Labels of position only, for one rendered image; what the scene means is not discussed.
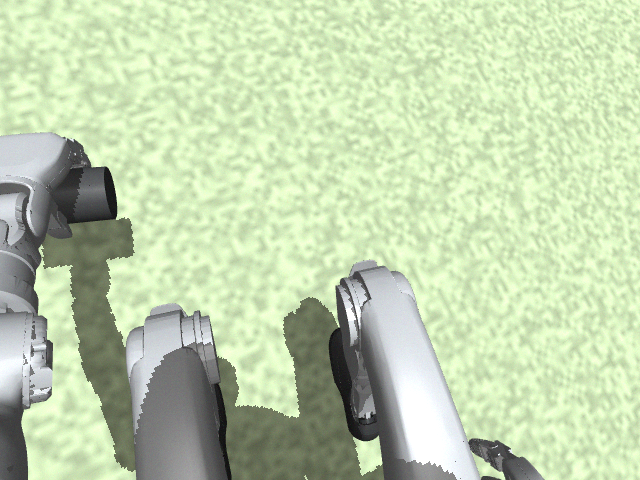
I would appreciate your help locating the left robot arm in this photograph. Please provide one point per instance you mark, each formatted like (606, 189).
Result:
(26, 356)

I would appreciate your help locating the can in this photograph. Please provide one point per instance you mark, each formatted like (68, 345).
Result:
(87, 194)

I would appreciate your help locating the left robot foot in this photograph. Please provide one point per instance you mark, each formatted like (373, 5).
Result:
(222, 428)

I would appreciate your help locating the right robot foot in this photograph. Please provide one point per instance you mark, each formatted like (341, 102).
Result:
(361, 428)

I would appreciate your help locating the right robot hand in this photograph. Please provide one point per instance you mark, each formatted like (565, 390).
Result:
(502, 459)

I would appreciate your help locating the left robot hand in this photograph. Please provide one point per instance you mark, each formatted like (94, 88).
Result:
(45, 158)

